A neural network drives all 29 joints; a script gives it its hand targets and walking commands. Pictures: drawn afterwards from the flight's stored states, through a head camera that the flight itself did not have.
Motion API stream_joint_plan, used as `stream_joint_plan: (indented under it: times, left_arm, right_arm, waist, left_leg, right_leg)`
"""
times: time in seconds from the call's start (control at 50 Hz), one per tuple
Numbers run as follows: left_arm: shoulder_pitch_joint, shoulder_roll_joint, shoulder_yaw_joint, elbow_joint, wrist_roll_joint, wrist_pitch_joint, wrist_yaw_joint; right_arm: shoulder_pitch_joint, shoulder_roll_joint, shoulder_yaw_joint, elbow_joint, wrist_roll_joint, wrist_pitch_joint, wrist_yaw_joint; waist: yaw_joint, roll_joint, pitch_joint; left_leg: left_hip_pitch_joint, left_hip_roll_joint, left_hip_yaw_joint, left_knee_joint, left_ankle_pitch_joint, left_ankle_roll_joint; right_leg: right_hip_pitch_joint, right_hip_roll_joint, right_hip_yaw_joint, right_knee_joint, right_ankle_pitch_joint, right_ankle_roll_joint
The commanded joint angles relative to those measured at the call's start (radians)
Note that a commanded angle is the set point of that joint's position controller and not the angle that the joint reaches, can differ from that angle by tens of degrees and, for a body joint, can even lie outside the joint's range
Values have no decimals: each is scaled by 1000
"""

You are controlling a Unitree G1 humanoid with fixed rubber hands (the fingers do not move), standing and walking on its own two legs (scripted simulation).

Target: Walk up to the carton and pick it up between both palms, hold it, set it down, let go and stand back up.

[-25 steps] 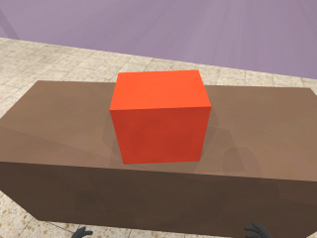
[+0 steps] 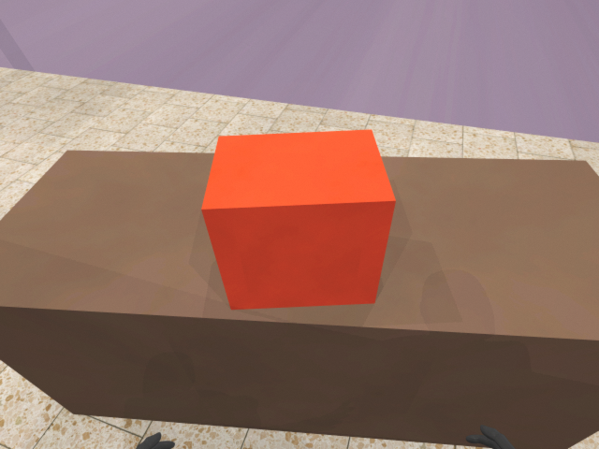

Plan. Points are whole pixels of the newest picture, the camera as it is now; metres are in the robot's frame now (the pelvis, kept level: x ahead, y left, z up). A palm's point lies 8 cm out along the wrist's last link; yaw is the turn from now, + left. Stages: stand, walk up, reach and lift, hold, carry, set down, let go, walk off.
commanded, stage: walk up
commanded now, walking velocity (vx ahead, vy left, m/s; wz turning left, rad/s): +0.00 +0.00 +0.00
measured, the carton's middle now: (299, 222) +0.51 +0.01 +0.01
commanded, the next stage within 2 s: none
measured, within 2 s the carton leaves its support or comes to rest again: neither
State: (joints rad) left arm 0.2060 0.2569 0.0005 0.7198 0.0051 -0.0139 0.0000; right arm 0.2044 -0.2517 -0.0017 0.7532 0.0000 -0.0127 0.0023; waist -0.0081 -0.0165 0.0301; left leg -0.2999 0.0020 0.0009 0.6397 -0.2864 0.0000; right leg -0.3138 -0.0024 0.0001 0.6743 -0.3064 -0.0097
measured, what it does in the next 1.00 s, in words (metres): steps to the left: left foot, then right foot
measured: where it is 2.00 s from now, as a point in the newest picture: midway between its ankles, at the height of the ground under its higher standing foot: outside the picture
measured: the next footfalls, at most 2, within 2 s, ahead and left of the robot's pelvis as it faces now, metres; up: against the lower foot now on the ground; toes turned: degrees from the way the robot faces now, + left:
left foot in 0.50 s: +0.14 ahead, +0.18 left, +0.00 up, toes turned -3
right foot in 1.00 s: +0.12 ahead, -0.03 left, +0.00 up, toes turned -10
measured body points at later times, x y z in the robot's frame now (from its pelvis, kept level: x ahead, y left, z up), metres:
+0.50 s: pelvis +0.03 +0.07 -0.01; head +0.04 +0.06 +0.44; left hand +0.08 +0.36 -0.12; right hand +0.15 -0.22 -0.13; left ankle +0.10 +0.17 -0.72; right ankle +0.04 -0.11 -0.72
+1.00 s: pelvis +0.08 +0.12 -0.01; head +0.11 +0.14 +0.44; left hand +0.23 +0.38 -0.14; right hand +0.11 -0.20 -0.10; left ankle +0.10 +0.17 -0.72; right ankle +0.08 -0.02 -0.73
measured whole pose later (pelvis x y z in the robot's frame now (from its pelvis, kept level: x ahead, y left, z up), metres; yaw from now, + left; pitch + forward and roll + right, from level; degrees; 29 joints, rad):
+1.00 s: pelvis +0.08 +0.12 -0.01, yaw -12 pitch -3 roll +0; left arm 0.30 0.37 0.04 0.73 0.03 0.00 0.03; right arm 0.20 -0.32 -0.06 0.76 0.00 0.02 0.01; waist -0.04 -0.08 0.09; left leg -0.29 0.04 0.24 0.73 -0.40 0.08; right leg -0.33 -0.01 0.03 0.71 -0.32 0.02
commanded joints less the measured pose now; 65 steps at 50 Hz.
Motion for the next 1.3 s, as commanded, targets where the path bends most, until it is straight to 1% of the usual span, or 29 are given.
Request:
stream_joint_plan:
  times: [0.0,0.16,0.18,0.2,0.22,0.24,0.3,0.4,0.44,0.46,0.48,0.5,0.52,0.54,0.56,0.6,0.76,0.88,0.92,0.96,0.98,1.0,1.02,1.04,1.08,1.1,1.12,1.2,1.28]
  left_arm:
    - [-107,267,85,-49,-13,-43,-4]
    - [-109,268,83,-37,-10,-45,-5]
    - [85,337,115,-42,9,-51,14]
    - [171,389,139,-28,21,-50,25]
    - [203,420,158,-34,33,-51,38]
    - [203,421,168,-55,42,-58,47]
    - [150,392,165,-80,53,-73,57]
    - [127,369,157,-122,57,-69,63]
    - [30,350,136,-148,43,-63,56]
    - [-15,318,117,-152,34,-59,51]
    - [56,231,87,-134,22,-55,40]
    - [113,171,70,-125,6,-47,42]
    - [116,287,105,-130,-1,-29,63]
    - [90,327,118,-139,-3,-13,65]
    - [94,319,113,-126,-3,-7,59]
    - [171,314,108,-84,-2,0,47]
    - [114,316,104,-71,5,7,48]
    - [118,304,92,-66,7,-6,59]
    - [155,292,89,-49,7,-17,64]
    - [134,331,98,-29,10,-19,62]
    - [119,368,108,-28,9,-19,62]
    - [86,373,106,-38,7,-20,59]
    - [44,363,105,-46,11,-20,56]
    - [23,337,98,-51,16,-18,51]
    - [-38,292,74,-67,-2,-14,39]
    - [-21,271,70,-55,-10,-10,34]
    - [5,265,68,-44,-9,-6,38]
    - [-1,306,70,-21,-9,-24,43]
    - [-17,313,72,-26,-15,-22,46]
  right_arm:
    - [-92,-263,-74,-53,9,-41,3]
    - [-95,-267,-75,-42,10,-42,1]
    - [-62,-291,-108,-87,-41,-22,24]
    - [-82,-265,-106,-112,-56,-8,36]
    - [-86,-270,-117,-144,-71,5,40]
    - [-82,-281,-127,-167,-75,11,44]
    - [-35,-275,-142,-174,-76,5,58]
    - [-40,-272,-139,-173,-58,14,63]
    - [34,-263,-135,-135,-46,4,53]
    - [160,-270,-140,-85,-46,-9,39]
    - [218,-329,-154,-48,-59,-24,19]
    - [139,-391,-158,-69,-61,-29,8]
    - [112,-417,-153,-102,-58,-21,3]
    - [94,-394,-152,-104,-45,-15,5]
    - [58,-377,-145,-119,-41,-12,3]
    - [20,-346,-133,-128,-29,-11,-9]
    - [33,-312,-105,-112,-32,-18,-14]
    - [16,-312,-90,-103,-24,-1,-9]
    - [-20,-302,-81,-106,-19,12,-4]
    - [-45,-262,-57,-108,2,0,4]
    - [-25,-265,-53,-109,5,-5,6]
    - [-34,-294,-78,-101,6,5,7]
    - [-26,-304,-93,-86,4,17,5]
    - [-11,-307,-98,-82,-2,20,2]
    - [12,-337,-103,-68,-8,1,2]
    - [-16,-362,-104,-66,-15,-12,0]
    - [-31,-357,-98,-61,-14,-17,2]
    - [-30,-323,-78,-44,0,-16,8]
    - [-13,-315,-85,-49,1,-1,5]
  waist:
    - [1,-8,15]
    - [0,-13,22]
    - [29,22,8]
    - [57,-35,66]
    - [73,-69,135]
    - [74,-50,173]
    - [35,-44,125]
    - [24,-175,44]
    - [-41,-202,14]
    - [-114,-178,-38]
    - [-114,7,-95]
    - [-58,183,-88]
    - [-62,111,-40]
    - [-68,61,72]
    - [-49,82,147]
    - [-16,151,157]
    - [-44,208,112]
    - [-24,272,62]
    - [16,210,21]
    - [33,102,-47]
    - [16,8,-99]
    - [18,-19,-95]
    - [4,-75,-55]
    - [-7,-67,-37]
    - [-35,-31,-2]
    - [-13,-1,-2]
    - [5,-26,-13]
    - [4,-12,-60]
    - [-15,-9,-127]
  left_leg:
    - [58,104,-104,-200,33,38]
    - [56,106,-106,-209,45,34]
    - [-70,42,-30,-31,-216,55]
    - [-264,-1,18,106,-292,36]
    - [-399,23,-17,252,-323,27]
    - [-458,60,-53,329,-288,22]
    - [-437,100,-69,341,-189,6]
    - [-310,117,-70,240,-115,5]
    - [-21,106,-62,50,-2,27]
    - [239,93,-77,-103,97,45]
    - [394,171,-219,-223,47,65]
    - [324,342,-533,-319,-70,100]
    - [132,415,-664,-393,-324,148]
    - [31,401,-629,-433,-459,136]
    - [12,354,-544,-445,-460,128]
    - [18,283,-384,-423,-316,80]
    - [136,309,-265,-369,-20,118]
    - [149,328,-135,-241,403,125]
    - [89,306,-58,-165,458,101]
    - [-13,258,8,-62,438,18]
    - [-54,191,46,2,325,-28]
    - [20,102,22,21,69,-31]
    - [51,80,14,16,-102,-20]
    - [101,91,0,-39,-116,1]
    - [186,206,-100,-267,-54,34]
    - [172,316,-150,-353,-26,59]
    - [154,360,-149,-341,40,80]
    - [121,238,32,-191,290,26]
    - [204,183,39,-142,290,31]
  right_leg:
    - [26,-123,164,-284,18,-37]
    - [33,-130,167,-290,33,-40]
    - [86,-157,314,-312,-320,-114]
    - [133,-262,509,-401,-540,-172]
    - [129,-345,652,-466,-654,-224]
    - [117,-374,668,-489,-657,-248]
    - [157,-322,545,-452,-451,-221]
    - [127,-292,426,-354,-250,-205]
    - [-70,-245,304,-253,-67,-155]
    - [-202,-182,223,-98,40,-88]
    - [-303,-54,111,148,-71,-26]
    - [-374,72,53,335,-310,27]
    - [-314,54,145,391,-338,22]
    - [-311,29,163,433,-292,8]
    - [-333,11,143,439,-221,-2]
    - [-288,-22,146,398,-125,4]
    - [-219,-37,131,257,-154,22]
    - [-87,-46,14,65,-142,4]
    - [68,-45,8,-126,30,-20]
    - [246,-111,157,-200,305,-52]
    - [266,-195,304,-189,366,-103]
    - [129,-246,412,-194,288,-195]
    - [55,-269,418,-195,212,-240]
    - [-4,-258,405,-203,183,-229]
    - [-121,-136,240,-129,109,-103]
    - [-82,-48,102,-54,66,-43]
    - [-34,-42,58,-75,-16,-26]
    - [118,-94,135,-140,319,-56]
    - [86,-118,181,-100,408,-86]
